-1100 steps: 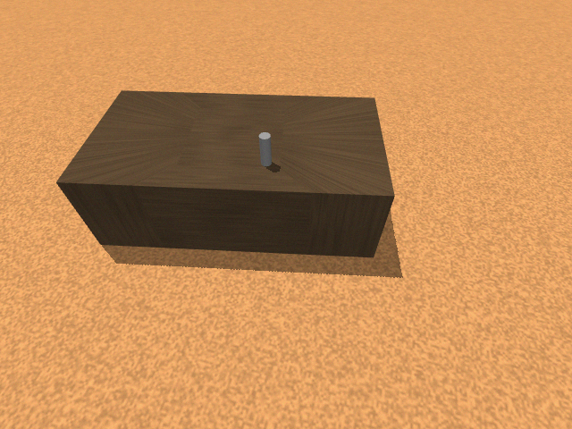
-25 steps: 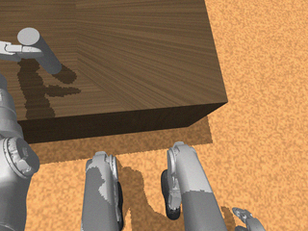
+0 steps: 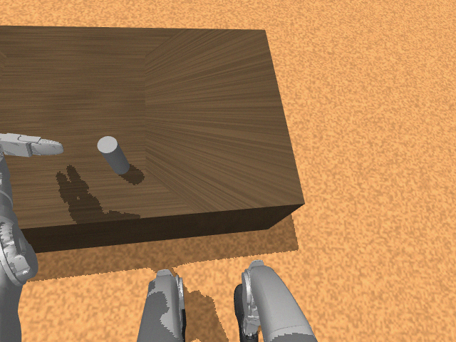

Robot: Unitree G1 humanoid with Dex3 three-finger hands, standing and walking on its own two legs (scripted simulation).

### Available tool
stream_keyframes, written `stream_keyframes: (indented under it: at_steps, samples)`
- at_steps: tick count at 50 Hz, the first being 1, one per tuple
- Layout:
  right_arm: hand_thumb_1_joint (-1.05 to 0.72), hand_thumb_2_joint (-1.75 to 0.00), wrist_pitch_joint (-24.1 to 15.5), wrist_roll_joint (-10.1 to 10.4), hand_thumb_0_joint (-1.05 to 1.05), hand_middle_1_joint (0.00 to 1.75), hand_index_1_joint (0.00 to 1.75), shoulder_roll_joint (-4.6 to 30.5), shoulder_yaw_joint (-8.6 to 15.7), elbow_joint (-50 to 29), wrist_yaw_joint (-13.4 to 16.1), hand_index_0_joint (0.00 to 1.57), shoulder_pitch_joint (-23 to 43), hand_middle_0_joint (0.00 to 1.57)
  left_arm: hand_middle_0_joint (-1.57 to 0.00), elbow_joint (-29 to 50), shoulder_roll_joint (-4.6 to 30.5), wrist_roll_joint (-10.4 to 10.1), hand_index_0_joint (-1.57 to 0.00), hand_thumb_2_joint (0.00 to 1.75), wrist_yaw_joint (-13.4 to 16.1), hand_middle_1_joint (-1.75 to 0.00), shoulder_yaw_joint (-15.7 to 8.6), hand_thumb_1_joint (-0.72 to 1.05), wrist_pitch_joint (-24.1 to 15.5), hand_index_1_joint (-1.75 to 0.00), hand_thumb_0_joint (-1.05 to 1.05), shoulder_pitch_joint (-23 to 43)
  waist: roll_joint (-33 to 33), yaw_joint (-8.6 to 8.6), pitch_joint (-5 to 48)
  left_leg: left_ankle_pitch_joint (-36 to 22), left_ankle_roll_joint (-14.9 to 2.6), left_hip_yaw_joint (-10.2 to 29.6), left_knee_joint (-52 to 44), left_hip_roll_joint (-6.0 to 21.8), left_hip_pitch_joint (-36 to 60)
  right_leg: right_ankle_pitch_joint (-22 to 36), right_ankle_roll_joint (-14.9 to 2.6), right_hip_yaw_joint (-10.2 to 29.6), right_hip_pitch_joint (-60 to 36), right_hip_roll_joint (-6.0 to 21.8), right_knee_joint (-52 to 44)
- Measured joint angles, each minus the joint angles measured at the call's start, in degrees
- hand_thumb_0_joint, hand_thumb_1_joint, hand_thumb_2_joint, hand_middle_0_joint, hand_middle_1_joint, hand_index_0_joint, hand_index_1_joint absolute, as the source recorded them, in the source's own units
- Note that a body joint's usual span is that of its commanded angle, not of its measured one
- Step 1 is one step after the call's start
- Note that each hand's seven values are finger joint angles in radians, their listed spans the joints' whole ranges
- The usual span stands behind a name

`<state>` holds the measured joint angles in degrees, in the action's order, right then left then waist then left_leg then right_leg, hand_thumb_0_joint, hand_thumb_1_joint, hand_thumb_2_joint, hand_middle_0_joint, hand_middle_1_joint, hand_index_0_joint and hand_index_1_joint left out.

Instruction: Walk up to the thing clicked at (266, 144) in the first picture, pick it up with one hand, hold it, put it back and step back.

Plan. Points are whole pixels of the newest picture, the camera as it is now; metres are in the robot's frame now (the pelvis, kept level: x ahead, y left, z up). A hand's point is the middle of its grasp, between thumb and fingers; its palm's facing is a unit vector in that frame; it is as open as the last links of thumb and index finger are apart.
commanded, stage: home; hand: left
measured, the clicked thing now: (115, 156) +0.51 +0.22 -0.19
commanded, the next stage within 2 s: none
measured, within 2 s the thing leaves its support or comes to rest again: neither
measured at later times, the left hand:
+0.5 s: hand (63, 228) +0.31 +0.23 +0.01, palm faces +0.20 -0.93 -0.31, open 17.2 cm
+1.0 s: hand (93, 308) +0.20 +0.18 +0.02, palm faces +0.18 -0.94 -0.28, open 17.4 cm
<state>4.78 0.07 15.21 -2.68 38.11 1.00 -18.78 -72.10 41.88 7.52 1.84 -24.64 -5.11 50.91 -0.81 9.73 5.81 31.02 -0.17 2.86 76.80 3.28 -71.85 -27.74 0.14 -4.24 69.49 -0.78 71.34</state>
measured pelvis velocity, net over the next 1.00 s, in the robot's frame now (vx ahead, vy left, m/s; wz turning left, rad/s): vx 0.04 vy -0.02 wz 0.06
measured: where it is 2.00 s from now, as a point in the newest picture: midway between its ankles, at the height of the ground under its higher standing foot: (212, 334)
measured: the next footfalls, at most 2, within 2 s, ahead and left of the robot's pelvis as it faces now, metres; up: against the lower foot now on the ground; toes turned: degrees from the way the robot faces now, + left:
none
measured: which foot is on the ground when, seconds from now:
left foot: down 0.00-1.00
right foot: down 0.00-1.00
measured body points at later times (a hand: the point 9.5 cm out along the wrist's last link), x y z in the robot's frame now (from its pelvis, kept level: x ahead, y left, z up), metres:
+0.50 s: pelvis +0.05 +0.00 +0.09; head +0.10 +0.02 +0.54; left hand +0.29 +0.28 +0.03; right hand +0.18 -0.25 -0.01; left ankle +0.04 +0.11 -0.61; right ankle +0.05 -0.13 -0.61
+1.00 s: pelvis +0.04 -0.02 +0.09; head +0.06 -0.02 +0.54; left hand +0.19 +0.22 +0.04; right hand +0.23 -0.24 +0.01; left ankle +0.04 +0.11 -0.61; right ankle +0.05 -0.13 -0.61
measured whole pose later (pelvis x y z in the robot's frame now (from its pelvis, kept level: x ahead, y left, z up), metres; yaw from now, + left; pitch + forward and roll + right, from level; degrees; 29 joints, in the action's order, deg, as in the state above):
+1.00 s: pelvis +0.04 -0.02 +0.09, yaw +4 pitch +5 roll -1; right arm -2.9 1.2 12.0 -2.0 30.9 8.7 -12.6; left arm -9.8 11.7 -1.2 8.3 1.1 10.0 -21.8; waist -1.0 0.2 3.3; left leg 23.8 1.1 1.6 47.5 1.5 -28.5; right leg -23.3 -0.7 -3.7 27.7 0.6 46.2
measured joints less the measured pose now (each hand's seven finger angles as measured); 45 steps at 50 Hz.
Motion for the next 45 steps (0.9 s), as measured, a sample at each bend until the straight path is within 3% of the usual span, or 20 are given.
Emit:
stream_keyframes:
  at_steps: [5, 10, 16, 21, 35, 39, 45]
  samples:
    - [-0.90, -0.90, -0.44, 0.69, 0.00, 0.30, 0.30, -0.02, 0.71, 0.87, 0.46, 0.21, -2.12, 0.21, -0.06, 0.04, -3.69, -1.20, -0.06, 0.08, 1.98, -0.06, 4.57, -0.52, 1.37, -0.06, -0.02, -5.75, -0.18, -1.42, -0.03, -1.79, -0.11, -0.47, -7.54, -0.11, 9.08, 1.88, 0.13, 0.27, -9.20, -0.01, -7.78]
    - [-0.90, -0.90, -0.77, 1.66, 0.01, 0.30, 0.30, -0.09, 1.76, 0.72, 1.28, 0.21, -2.39, 0.21, -0.06, 5.33, -10.69, -3.03, -0.05, 0.08, 2.76, -0.06, 8.34, -0.50, 3.07, -0.06, -0.01, -15.48, -0.17, -2.79, -0.01, -3.28, -0.31, -1.48, -14.14, -0.31, 17.38, 3.47, 0.43, 1.09, -17.24, 0.12, -14.23]
    - [-0.90, -0.90, -1.22, 2.75, 0.01, 0.30, 0.30, -0.83, 2.18, -1.86, 3.31, 0.21, -0.67, 0.21, -0.06, 17.72, -19.73, -5.54, -0.06, 0.09, 4.42, -0.06, 11.69, -0.49, 5.38, -0.06, -0.01, -30.03, 0.39, -4.17, -0.57, -4.73, -0.44, -2.63, -20.74, -0.63, 26.56, 4.82, 0.66, 2.06, -25.88, 0.38, -20.22]
    - [-0.90, -0.90, -2.32, 2.78, 0.01, 0.30, 0.30, -1.89, 1.74, -3.76, 5.16, 0.21, 1.71, 0.21, -0.07, 29.47, -24.51, -7.26, -0.06, 0.09, 6.01, -0.06, 15.20, -0.48, 7.05, -0.06, -0.01, -41.08, 0.85, -5.84, -1.22, -5.67, -0.37, -2.95, -24.96, -1.00, 33.08, 5.42, 0.65, 2.27, -32.13, 0.69, -23.84]
    - [-0.90, -0.90, -4.65, 2.47, 0.01, 0.30, 0.30, -3.64, 0.75, -6.70, 6.59, 0.21, 7.77, 0.21, -0.06, 56.96, -30.37, -9.78, -0.06, 0.08, 6.02, -0.06, 25.76, -0.50, 12.73, -0.06, -0.01, -69.50, -0.73, -9.80, -1.06, -6.28, 0.11, -2.52, -29.70, -1.86, 42.87, 4.69, 0.33, 1.73, -41.48, 1.49, -26.83]
    - [-0.90, -0.90, -5.48, 2.07, 0.01, 0.30, 0.30, -3.86, 0.41, -7.57, 7.18, 0.21, 8.16, 0.21, -0.06, 60.23, -30.78, -9.66, -0.06, 0.08, 5.94, -0.06, 26.49, -0.51, 14.08, -0.06, -0.01, -73.26, -0.35, -10.32, -1.80, -6.49, 0.47, -1.91, -29.68, -1.96, 43.45, 4.42, -0.02, 1.12, -42.09, 1.59, -26.36]
    - [-0.90, -0.90, -7.02, 1.30, 0.01, 0.30, 0.30, -3.69, 0.26, -7.66, 7.84, 0.21, 7.61, 0.21, -0.06, 61.89, -30.17, -9.07, -0.06, 0.07, 6.34, -0.06, 25.71, -0.53, 14.85, -0.05, -0.02, -73.00, 0.09, -10.31, -2.74, -6.96, 1.02, -1.23, -29.44, -1.93, 43.45, 4.35, -0.59, 0.47, -42.09, 1.56, -25.60]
